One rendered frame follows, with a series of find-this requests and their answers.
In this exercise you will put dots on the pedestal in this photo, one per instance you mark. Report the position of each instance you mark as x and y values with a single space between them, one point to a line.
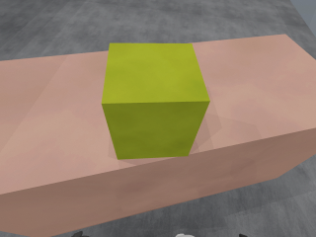
59 171

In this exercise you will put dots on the carton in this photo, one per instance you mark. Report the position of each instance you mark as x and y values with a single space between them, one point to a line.
154 99

